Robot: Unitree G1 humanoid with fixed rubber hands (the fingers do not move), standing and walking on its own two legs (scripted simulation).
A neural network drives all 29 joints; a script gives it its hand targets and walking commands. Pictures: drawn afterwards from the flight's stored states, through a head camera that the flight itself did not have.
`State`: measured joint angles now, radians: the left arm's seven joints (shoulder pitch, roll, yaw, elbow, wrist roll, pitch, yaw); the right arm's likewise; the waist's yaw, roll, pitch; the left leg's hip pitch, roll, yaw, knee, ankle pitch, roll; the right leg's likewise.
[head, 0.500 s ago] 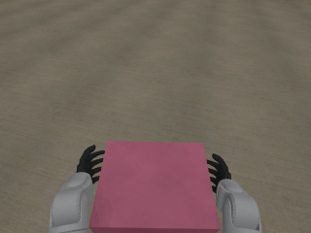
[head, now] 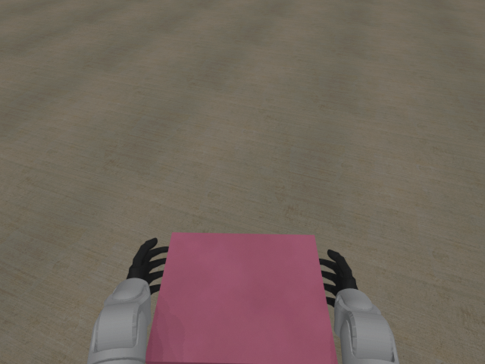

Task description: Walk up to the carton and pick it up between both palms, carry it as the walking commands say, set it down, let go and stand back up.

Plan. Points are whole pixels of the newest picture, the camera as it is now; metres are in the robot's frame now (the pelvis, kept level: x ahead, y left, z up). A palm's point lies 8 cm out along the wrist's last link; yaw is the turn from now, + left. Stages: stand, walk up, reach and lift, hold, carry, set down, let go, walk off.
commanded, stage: hold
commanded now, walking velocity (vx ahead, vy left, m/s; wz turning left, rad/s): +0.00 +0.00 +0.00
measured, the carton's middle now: (241, 319) +0.24 +0.00 -0.07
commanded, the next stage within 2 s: set down in 0.66 s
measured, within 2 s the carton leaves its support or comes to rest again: neither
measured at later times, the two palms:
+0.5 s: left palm (147, 269) +0.27 +0.15 +0.06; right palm (353, 264) +0.29 -0.18 +0.05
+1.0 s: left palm (149, 249) +0.32 +0.16 +0.04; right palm (339, 255) +0.31 -0.17 +0.03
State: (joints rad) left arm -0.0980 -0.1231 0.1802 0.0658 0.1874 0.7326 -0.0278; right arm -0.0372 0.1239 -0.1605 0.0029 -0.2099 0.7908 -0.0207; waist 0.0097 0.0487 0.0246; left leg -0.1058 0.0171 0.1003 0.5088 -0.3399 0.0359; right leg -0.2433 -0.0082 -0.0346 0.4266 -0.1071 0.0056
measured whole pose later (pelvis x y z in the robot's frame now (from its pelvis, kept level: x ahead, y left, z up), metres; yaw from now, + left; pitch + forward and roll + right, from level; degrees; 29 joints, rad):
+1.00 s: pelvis +0.01 -0.02 +0.01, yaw +9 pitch +1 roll +0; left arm -0.41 -0.12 0.32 0.47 0.32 0.54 -0.06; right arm -0.29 0.16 -0.34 0.30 -0.32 0.64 0.00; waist -0.07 0.01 -0.05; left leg -0.17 -0.05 -0.11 0.43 -0.27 0.02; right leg -0.26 0.02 0.05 0.39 -0.14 0.01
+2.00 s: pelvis -0.04 -0.05 -0.08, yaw +9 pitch +31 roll +2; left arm -0.78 -0.04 0.51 0.64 0.29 0.28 -0.10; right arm -0.60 0.17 -0.47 0.43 -0.30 0.36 -0.06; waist -0.05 0.07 -0.14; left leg -1.16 -0.09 -0.10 0.99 -0.38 -0.02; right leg -1.25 0.05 0.07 0.92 -0.22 0.00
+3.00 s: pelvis -0.06 -0.05 -0.22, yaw +12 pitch +50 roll +3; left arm -1.07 0.08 0.41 0.78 0.18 0.27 0.01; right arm -0.94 0.01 -0.51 0.59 -0.22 0.38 -0.07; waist -0.08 0.06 -0.23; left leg -1.88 -0.15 -0.08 1.57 -0.56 -0.05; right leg -1.99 0.07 0.08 1.50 -0.38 0.02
